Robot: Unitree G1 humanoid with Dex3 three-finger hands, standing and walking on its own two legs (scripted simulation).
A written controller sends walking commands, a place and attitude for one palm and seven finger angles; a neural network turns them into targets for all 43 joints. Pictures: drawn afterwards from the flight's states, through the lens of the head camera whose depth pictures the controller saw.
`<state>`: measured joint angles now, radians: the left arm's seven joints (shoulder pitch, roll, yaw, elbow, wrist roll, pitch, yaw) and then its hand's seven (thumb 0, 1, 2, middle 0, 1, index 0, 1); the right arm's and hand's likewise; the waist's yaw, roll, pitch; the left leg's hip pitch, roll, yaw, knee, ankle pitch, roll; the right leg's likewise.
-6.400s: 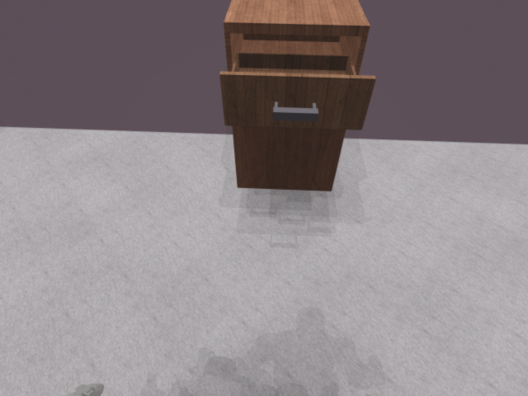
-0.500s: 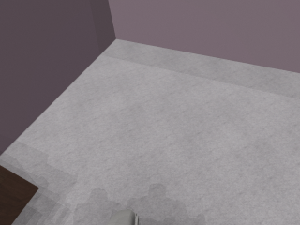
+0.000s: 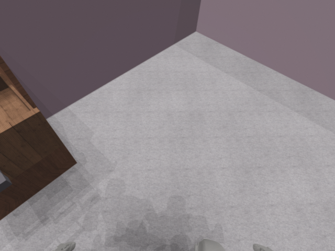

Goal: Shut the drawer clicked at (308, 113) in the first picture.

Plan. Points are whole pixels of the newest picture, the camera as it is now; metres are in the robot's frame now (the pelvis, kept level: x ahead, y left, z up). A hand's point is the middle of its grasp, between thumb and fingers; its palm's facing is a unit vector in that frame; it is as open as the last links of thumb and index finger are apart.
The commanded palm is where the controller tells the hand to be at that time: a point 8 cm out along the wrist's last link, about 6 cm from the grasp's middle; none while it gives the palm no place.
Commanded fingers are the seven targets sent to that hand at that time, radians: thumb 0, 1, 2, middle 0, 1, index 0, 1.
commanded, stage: turn to face it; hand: left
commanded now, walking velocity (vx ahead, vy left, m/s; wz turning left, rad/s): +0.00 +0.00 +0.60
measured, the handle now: out of the picture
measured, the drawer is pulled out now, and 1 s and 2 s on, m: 0.30 0.30 0.30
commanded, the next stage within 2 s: take the last steps up to it in 1.28 s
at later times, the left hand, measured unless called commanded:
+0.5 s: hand out of the picture +0.00 +0.18 -0.15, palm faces +0.33 -0.91 -0.27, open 7.4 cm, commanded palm none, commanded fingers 0.00 0.90 0.90 -0.20 -0.30 -0.20 -0.30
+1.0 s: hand out of the picture -0.04 +0.21 -0.15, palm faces +0.58 -0.76 -0.30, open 7.4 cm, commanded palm none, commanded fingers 0.00 0.90 0.90 -0.20 -0.30 -0.20 -0.30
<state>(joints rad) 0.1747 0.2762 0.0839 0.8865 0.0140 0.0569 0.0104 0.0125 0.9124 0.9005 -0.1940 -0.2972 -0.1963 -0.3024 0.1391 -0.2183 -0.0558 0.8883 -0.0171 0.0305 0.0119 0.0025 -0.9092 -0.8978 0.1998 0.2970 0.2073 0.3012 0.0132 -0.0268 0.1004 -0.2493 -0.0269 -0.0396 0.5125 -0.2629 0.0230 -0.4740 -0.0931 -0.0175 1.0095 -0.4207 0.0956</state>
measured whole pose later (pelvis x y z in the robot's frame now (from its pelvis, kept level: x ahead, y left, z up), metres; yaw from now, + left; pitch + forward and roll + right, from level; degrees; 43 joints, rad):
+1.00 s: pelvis +0.00 -0.03 -0.01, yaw +35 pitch -1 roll +0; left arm 0.17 0.22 0.05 0.85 0.01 0.02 0.02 0.01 0.91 0.90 -0.20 -0.30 -0.20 -0.30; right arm 0.18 -0.24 -0.07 0.90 -0.01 0.06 0.01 0.00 -0.91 -0.90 0.20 0.30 0.21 0.30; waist -0.01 0.04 0.07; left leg -0.33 -0.06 -0.12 0.63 -0.29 0.00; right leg -0.29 -0.03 -0.04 0.59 -0.30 0.04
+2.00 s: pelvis +0.03 +0.01 +0.00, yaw +46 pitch -1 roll +1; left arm 0.12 0.18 0.06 1.01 0.02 -0.01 -0.03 0.01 0.91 0.90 -0.19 -0.30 -0.20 -0.30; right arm 0.50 -0.14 -0.05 1.15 -0.03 -0.03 -0.02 0.00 -0.91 -0.90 0.20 0.30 0.21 0.30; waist -0.08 0.01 0.04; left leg -0.04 0.03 0.02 0.43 -0.36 -0.02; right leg -0.33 -0.07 -0.09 0.54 -0.25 0.01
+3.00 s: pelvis +0.18 +0.13 +0.00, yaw +47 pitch -2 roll +1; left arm 0.19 0.16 0.03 1.07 0.02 0.01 0.03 0.01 0.92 0.90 -0.19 -0.30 -0.20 -0.30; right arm 0.25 -0.16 -0.05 1.09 0.00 0.04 -0.02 0.00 -0.93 -0.90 0.20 0.30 0.20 0.30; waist -0.02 0.03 0.06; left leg -0.23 0.02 0.08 0.58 -0.35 -0.02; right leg -0.29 -0.05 -0.06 0.54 -0.23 -0.02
